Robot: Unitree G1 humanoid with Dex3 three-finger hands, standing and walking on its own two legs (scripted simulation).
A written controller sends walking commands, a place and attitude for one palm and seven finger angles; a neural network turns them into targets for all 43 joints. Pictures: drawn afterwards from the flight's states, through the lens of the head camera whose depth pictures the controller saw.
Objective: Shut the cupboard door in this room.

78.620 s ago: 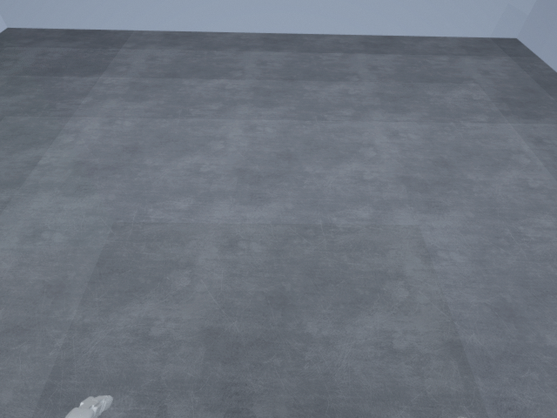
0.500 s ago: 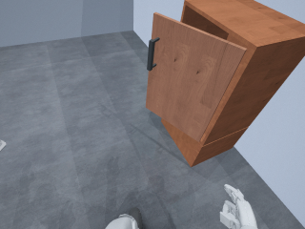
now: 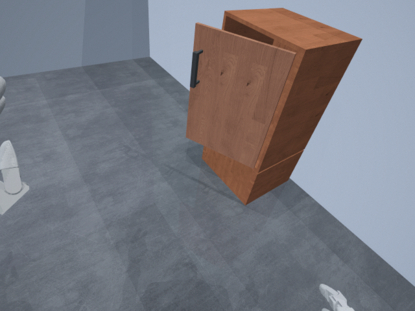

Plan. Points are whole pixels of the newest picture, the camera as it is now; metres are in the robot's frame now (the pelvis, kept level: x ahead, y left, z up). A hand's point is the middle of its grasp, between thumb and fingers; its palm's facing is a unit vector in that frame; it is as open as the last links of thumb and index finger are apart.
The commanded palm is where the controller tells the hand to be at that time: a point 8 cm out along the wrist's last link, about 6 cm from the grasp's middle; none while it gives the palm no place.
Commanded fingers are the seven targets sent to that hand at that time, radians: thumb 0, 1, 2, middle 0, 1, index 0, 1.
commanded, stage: stop stepping back and stand still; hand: left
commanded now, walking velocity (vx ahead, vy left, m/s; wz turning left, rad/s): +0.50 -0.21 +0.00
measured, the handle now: (196, 68) +1.06 +0.12 +0.00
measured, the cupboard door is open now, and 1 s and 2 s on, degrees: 25 25 25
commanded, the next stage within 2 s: let the arm hang, fingers relaxed in 0.54 s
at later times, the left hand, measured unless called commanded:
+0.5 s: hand out of the picture +0.09 +0.26 +0.23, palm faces +0.47 -0.74 -0.48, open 7.4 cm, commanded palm +0.06 +0.28 +0.21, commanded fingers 0.00 0.90 0.90 -0.20 -0.30 -0.20 -0.30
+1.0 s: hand out of the picture +0.00 +0.18 -0.13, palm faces +0.04 -0.98 -0.17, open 6.9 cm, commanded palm none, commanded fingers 0.00 0.90 0.90 -0.20 -0.30 -0.20 -0.30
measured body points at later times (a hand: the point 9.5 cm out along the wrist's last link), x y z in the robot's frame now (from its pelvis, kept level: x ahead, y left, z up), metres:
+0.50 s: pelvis -0.11 -0.01 +0.03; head -0.14 -0.01 +0.48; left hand +0.06 +0.30 +0.25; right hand +0.01 -0.28 -0.06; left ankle -0.04 +0.12 -0.63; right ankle -0.18 -0.10 -0.70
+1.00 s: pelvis -0.09 +0.01 +0.02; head -0.07 +0.01 +0.47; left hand +0.00 +0.23 -0.11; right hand -0.04 -0.22 -0.13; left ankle -0.07 +0.11 -0.68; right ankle -0.07 -0.08 -0.70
